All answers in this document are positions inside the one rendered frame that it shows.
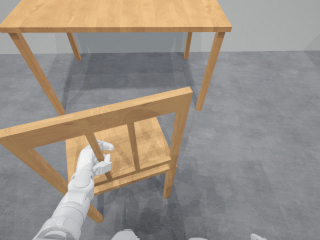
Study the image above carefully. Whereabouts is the left robot hand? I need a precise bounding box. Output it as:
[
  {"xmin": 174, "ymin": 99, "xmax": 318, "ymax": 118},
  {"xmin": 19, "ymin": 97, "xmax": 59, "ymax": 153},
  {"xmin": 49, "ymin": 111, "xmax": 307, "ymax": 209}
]
[{"xmin": 76, "ymin": 139, "xmax": 114, "ymax": 177}]

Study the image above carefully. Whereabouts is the left robot thigh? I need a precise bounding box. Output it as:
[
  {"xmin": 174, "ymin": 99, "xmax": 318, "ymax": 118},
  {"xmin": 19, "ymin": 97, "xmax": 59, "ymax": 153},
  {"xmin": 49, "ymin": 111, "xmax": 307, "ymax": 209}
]
[{"xmin": 111, "ymin": 230, "xmax": 140, "ymax": 240}]

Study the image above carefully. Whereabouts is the robot left forearm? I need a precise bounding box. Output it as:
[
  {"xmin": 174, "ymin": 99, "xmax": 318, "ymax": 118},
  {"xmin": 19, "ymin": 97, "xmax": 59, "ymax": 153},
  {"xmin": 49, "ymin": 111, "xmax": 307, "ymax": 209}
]
[{"xmin": 32, "ymin": 170, "xmax": 95, "ymax": 240}]

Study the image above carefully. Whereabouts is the table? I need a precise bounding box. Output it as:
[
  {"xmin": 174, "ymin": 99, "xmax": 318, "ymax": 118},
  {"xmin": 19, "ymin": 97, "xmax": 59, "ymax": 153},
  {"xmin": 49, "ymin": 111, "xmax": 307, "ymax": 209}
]
[{"xmin": 0, "ymin": 0, "xmax": 232, "ymax": 116}]

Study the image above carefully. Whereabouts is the chair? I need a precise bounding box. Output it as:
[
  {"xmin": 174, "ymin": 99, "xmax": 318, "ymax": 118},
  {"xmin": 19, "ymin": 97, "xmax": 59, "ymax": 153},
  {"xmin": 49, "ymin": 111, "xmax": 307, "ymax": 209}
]
[{"xmin": 0, "ymin": 86, "xmax": 193, "ymax": 223}]

